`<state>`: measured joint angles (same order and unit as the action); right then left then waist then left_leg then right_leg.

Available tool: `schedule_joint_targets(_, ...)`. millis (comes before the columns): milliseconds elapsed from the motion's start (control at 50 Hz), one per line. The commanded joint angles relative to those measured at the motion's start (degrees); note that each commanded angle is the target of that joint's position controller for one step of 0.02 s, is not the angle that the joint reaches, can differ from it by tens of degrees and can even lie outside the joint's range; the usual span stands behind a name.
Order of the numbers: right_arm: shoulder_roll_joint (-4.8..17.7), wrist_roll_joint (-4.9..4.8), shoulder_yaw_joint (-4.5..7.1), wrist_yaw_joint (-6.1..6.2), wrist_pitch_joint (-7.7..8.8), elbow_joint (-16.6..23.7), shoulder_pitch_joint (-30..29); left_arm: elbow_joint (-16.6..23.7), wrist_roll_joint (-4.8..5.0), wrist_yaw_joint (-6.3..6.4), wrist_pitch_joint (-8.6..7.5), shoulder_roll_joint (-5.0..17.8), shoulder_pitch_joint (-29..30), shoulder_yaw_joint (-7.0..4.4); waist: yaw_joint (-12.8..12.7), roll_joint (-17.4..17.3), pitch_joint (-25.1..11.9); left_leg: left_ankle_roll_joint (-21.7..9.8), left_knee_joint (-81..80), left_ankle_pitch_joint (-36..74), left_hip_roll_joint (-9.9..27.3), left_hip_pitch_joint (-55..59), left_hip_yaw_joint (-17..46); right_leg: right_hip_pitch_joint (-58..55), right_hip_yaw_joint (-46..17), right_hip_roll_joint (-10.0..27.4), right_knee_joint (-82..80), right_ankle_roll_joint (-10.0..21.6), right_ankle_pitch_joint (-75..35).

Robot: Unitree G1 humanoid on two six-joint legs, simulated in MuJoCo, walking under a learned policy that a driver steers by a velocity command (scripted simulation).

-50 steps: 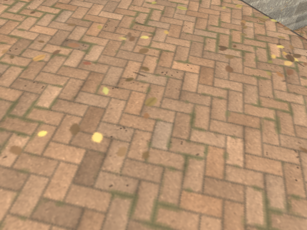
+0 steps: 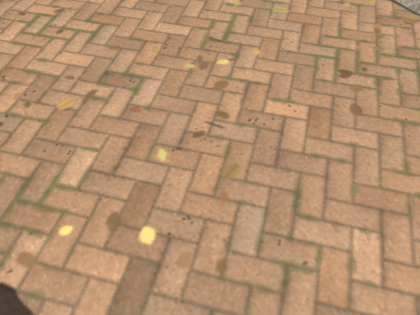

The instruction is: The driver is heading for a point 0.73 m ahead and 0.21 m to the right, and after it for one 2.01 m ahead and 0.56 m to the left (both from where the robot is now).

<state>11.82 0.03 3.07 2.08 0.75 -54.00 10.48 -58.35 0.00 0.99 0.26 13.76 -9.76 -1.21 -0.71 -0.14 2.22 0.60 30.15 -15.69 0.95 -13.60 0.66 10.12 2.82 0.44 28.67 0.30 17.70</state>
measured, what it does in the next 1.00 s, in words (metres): walks ahead, turning right: right foot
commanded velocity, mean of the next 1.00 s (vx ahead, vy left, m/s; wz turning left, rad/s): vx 0.35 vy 0.00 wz -0.28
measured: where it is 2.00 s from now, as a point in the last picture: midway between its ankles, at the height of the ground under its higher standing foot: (268, 260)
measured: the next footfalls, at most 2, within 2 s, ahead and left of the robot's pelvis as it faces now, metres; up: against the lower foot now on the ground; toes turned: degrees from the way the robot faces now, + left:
right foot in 0.84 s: +0.40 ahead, -0.12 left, +0.00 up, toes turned -18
left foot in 1.36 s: +0.76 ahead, -0.08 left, +0.00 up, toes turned -32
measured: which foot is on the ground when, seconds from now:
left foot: down 0.00-0.84, up 0.86-1.00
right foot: down 0.00-0.36, up 0.38-0.82, down 0.84-1.00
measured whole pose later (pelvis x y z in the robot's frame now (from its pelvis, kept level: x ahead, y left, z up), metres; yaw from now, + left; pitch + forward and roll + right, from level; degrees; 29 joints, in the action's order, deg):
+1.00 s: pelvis +0.33 -0.05 +0.00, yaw -21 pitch +0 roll -1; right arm 14.7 -1.0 3.5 1.1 8.2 -50.0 10.7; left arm -50.2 0.8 -2.5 -3.6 14.5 -11.3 -4.7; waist -0.6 -0.6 3.1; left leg -0.8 71.8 -19.2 5.3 -26.5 3.8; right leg 17.5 1.2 -7.6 26.3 7.4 9.1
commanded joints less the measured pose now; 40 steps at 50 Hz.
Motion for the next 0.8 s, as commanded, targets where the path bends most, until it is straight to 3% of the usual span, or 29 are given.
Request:
schedule_joint_targets(20,6.7,-0.03,1.46,0.24,0.23,1.0,0.8,0.8,0.03,0.40,-0.24,5.3,-1.3,-0.93,0.1,0.0,-3.7,-2.3,-2.8,21.2,2.2,5.1,1.9,1.1,-1.8,2.0,-3.7,1.2,-15.3)
schedule_joint_targets(80,6.4,-0.03,1.42,0.30,-0.05,-0.3,0.4,-0.1,0.00,0.59,-0.22,5.3,-1.6,-0.91,0.1,0.1,-3.0,-2.1,-3.3,19.8,1.9,5.0,1.5,1.1,-1.8,2.1,-4.1,1.1,-14.7)
schedule_joint_targets(100,6.0,-0.10,1.37,0.30,-0.20,-1.3,1.4,-1.0,0.09,0.64,-0.16,5.0,-3.0,-0.90,0.1,0.1,-4.1,-2.2,-3.2,13.5,0.9,5.4,0.5,0.6,-1.3,1.5,-4.4,1.4,-8.5)
schedule_joint_targets(140,6.1,-0.73,1.64,0.26,-0.40,-2.1,1.6,-1.5,0.85,0.74,0.00,6.7,-3.6,-1.57,-0.1,2.1,-0.9,-3.0,-0.4,-8.2,-1.8,0.8,-2.1,3.3,-3.3,2.2,-5.8,4.0,12.2)
schedule_joint_targets(160,5.7,-0.84,1.55,0.26,-0.08,-1.7,0.6,-1.3,1.14,0.85,-0.24,7.5,-4.1,-1.86,-0.6,3.9,2.5,-3.3,1.1,-15.4,-2.2,-4.0,-2.4,4.6,-7.2,4.6,-8.4,5.8,21.4)
schedule_joint_targets(200,4.0,-1.44,1.10,-0.23,1.74,0.1,-2.9,-1.9,1.73,0.88,-1.65,10.4,-8.2,-2.75,-2.2,9.4,6.9,-3.4,10.1,-12.6,-2.5,-13.2,-4.6,2.1,-21.5,14.6,-16.6,11.3,31.1)
schedule_joint_targets(220,3.4,-1.61,0.88,-0.68,2.68,0.9,-4.7,-2.1,1.74,0.89,-2.49,11.7,-8.5,-3.23,-2.4,10.6,9.1,-4.0,13.9,-10.0,-0.6,-15.5,-3.0,2.9,-27.8,19.1,-19.2,13.9,29.9)
schedule_joint_targets(240,3.9,-1.75,1.05,-1.15,3.44,1.2,-5.3,-1.8,1.30,0.83,-3.33,11.1,-8.0,-3.22,-2.0,10.0,9.5,-4.8,16.1,-10.8,1.1,-17.6,-1.4,1.9,-29.3,20.8,-19.5,14.8,25.6)
schedule_joint_targets(280,4.4,-2.10,1.24,-1.99,4.37,0.7,-3.7,-0.8,1.58,0.33,-4.15,10.0,-5.9,-3.16,-0.3,8.4,7.6,-6.0,11.4,-12.7,2.6,-15.7,-1.2,-0.2,-24.4,19.3,-17.6,12.8,17.5)
schedule_joint_targets(320,4.7,-1.98,1.99,-2.20,4.77,-3.2,4.1,0.5,2.54,-0.27,-3.71,9.6,-1.6,-3.10,4.2,6.3,4.6,-5.8,-2.2,-1.3,-1.2,4.4,-5.5,9.0,-14.4,12.4,-12.7,8.8,9.3)
schedule_joint_targets(340,6.3,-1.49,2.97,-2.04,4.58,-5.7,10.2,1.2,2.39,-0.38,-3.61,8.8,-0.5,-2.86,6.4,4.1,2.1,-5.1,-3.0,2.6,-1.7,13.8,-4.3,13.8,-10.7,8.9,-6.7,7.1,2.5)
schedule_joint_targets(360,10.6,-1.05,4.36,-1.49,4.70,-7.2,18.5,2.6,2.04,-0.59,-3.83,5.4,1.7,-1.89,9.6,-7.4,-0.5,-8.2,-11.0,-3.4,8.5,22.1,10.8,21.7,-2.9,2.3,12.0,3.1,-2.1)
schedule_joint_targets(380,15.0,-0.54,4.99,-2.10,5.27,-8.0,24.3,4.9,2.11,-0.21,-4.70,3.0,2.0,-1.40,10.3,-19.8,-3.7,-15.2,-19.2,-4.6,21.0,28.0,33.5,32.0,-2.6,-3.7,29.4,1.5,12.5)
schedule_joint_targets(400,9.3,0.29,3.01,-2.04,6.15,-7.1,20.4,4.2,3.01,-0.23,-5.22,5.4,1.2,-2.25,7.6,-10.8,-1.6,-15.8,-18.4,-4.3,22.9,24.9,33.7,35.3,-10.7,-1.1,39.5,2.8,13.9)
schedule_joint_targets(420,6.4,-0.04,1.99,-2.01,6.64,-5.5,15.4,3.5,3.90,-0.70,-5.46,5.6,-0.8,-2.45,4.8,-7.5,1.1,-13.2,-18.2,-2.7,20.9,22.8,26.2,36.9,-12.7,1.2,41.2,4.5,7.9)
schedule_joint_targets(460,5.6,-0.39,1.27,-2.33,6.69,-4.1,10.1,2.6,3.30,-0.86,-5.36,5.4,-1.0,-3.06,2.6,-5.0,3.2,-8.6,-19.6,6.2,16.7,19.6,13.6,35.8,-12.2,3.8,37.0,5.5,-1.8)
schedule_joint_targets(500,3.9,0.53,0.56,-2.12,6.25,-4.7,11.2,2.3,2.68,-1.68,-4.51,3.8,-1.6,-3.37,2.1,-6.2,2.0,-6.4,-19.3,17.6,13.2,17.5,4.4,31.9,-9.7,4.3,34.8,4.7,-6.5)
schedule_joint_targets(600,7.0,1.39,0.76,-0.52,5.85,-4.6,12.3,7.0,2.08,-2.61,-3.14,0.9,6.5,-2.67,2.8,-3.2,5.2,-7.3,-22.9,22.3,13.0,13.5,-3.6,34.3,-6.8,4.1,24.1,2.1,-14.5)
schedule_joint_targets(660,8.2,0.84,0.98,0.18,5.66,-4.5,13.8,10.3,1.53,-3.45,-3.13,0.3,12.5,-1.99,4.1,-3.4,6.5,-6.9,-24.3,23.0,13.2,12.3,-8.3,31.4,-2.2,3.8,15.7,2.5,-18.9)
schedule_joint_targets(720,8.6,0.12,1.22,0.28,5.16,-4.9,15.7,12.9,1.62,-4.55,-3.15,0.3,16.2,-1.76,4.1,-2.9,7.3,-6.8,-21.7,29.7,14.6,16.3,-11.6,30.5,0.9,3.0,11.0,4.5,-17.1)
schedule_joint_targets(760,10.1,-0.20,1.62,0.40,4.79,-4.3,14.5,14.0,1.62,-5.17,-3.17,1.5,15.7,-2.35,1.9,-4.7,5.1,-6.3,-16.2,47.3,15.2,18.6,-13.7,25.4,3.8,0.6,9.7,6.6,-13.4)
schedule_joint_targets(800,11.9,-0.40,2.18,0.76,4.06,-3.1,12.5,13.5,1.73,-5.36,-2.81,4.7,8.8,-3.97,-2.9,-7.7,-0.4,-5.8,-4.5,66.0,15.7,19.8,-14.6,15.7,6.3,-3.3,10.7,9.0,-8.3)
